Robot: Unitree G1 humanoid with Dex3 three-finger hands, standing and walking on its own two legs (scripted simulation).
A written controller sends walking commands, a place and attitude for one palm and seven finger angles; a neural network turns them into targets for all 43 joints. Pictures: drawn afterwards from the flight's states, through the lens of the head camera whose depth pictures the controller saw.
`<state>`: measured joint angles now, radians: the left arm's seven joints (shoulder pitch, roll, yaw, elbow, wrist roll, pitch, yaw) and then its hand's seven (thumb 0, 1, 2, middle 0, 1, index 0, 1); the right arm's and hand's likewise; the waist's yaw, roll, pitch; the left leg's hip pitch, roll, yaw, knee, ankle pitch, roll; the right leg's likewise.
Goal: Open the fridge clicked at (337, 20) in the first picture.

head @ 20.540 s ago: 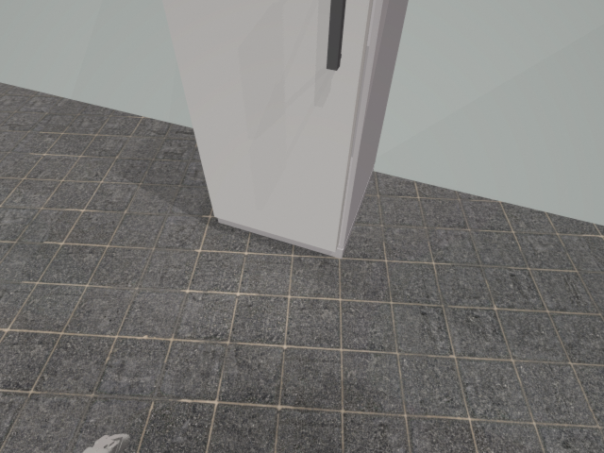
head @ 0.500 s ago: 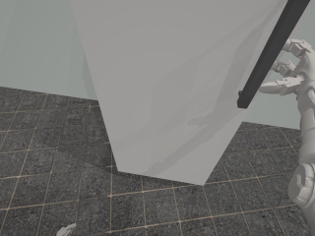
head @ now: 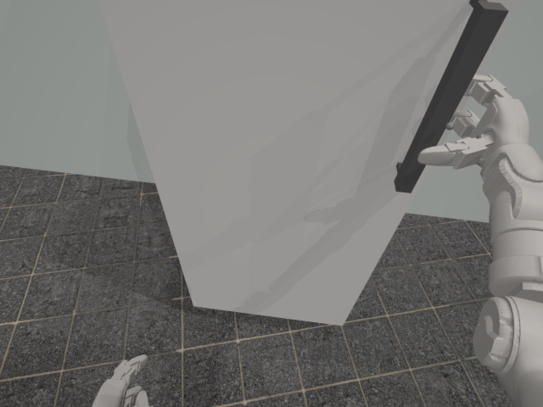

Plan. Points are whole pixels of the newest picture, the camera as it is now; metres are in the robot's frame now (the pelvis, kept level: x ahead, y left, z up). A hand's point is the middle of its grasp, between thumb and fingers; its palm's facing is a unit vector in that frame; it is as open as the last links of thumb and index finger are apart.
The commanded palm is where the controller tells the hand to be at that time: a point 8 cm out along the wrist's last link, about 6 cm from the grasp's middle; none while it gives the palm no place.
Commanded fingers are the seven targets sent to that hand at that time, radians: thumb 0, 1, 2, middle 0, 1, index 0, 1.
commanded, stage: slide the fingers in behind the handle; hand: right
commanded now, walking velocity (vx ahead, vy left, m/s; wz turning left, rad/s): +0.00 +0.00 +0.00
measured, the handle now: (433, 109) +0.50 -0.19 +0.22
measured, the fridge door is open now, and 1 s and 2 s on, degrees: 0 0 0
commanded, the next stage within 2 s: grip the handle and tug to test in 0.92 s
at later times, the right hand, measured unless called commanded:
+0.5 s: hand (434, 126) +0.44 -0.17 +0.23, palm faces +0.05 +1.00 -0.02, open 14.0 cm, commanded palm +0.41 -0.22 +0.22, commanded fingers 0.00 0.50 -0.30 0.30 1.20 0.30 1.20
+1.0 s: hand (433, 126) +0.44 -0.17 +0.23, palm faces +0.07 +1.00 -0.02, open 14.3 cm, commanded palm +0.41 -0.22 +0.22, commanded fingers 0.00 0.50 -0.30 0.30 1.20 0.30 1.20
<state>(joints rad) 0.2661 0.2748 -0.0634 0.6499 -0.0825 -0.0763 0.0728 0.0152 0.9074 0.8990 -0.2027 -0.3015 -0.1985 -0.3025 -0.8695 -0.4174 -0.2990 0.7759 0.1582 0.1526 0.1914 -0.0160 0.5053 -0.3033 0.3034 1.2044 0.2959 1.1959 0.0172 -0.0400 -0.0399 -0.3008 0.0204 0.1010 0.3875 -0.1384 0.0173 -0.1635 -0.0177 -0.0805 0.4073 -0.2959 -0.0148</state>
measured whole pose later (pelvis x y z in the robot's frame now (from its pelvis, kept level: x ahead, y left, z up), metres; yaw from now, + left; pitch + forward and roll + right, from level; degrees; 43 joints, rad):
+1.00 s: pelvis -0.01 +0.01 +0.00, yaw +1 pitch +1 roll +0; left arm 0.28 0.28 -0.05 0.67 -0.08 -0.07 0.08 0.02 0.91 0.90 -0.20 -0.30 -0.20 -0.30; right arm -0.86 -0.37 -0.28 0.74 0.15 0.16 0.12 -0.02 0.51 -0.30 0.29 1.20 0.25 1.17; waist 0.02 -0.04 -0.03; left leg -0.28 0.01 0.09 0.37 -0.11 0.03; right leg -0.13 -0.02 -0.09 0.38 -0.27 -0.01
